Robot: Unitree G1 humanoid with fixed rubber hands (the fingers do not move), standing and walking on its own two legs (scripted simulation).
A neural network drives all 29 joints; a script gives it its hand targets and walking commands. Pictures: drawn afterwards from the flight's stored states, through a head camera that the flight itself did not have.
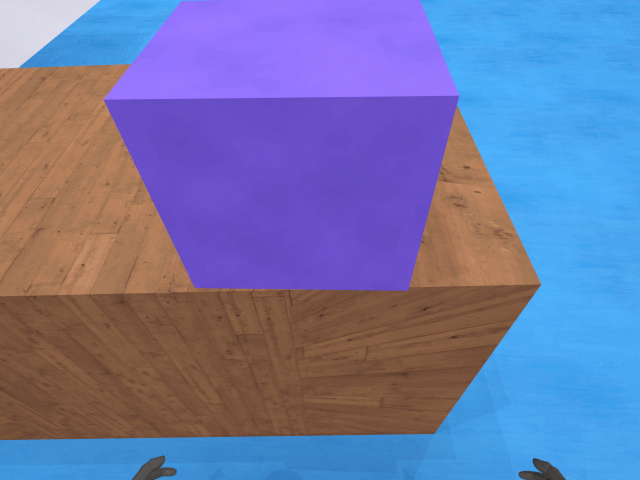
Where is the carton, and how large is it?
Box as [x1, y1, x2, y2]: [104, 0, 458, 290]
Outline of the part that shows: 181,1 104,98 104,101 194,286 231,288 407,290 458,98 457,91 420,1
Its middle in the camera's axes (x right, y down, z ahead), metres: -0.03 -0.12 +0.53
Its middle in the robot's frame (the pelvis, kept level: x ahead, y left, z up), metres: +0.49 +0.06 +0.16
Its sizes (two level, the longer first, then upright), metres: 0.312 0.257 0.298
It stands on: a pedestal, 0.78 m high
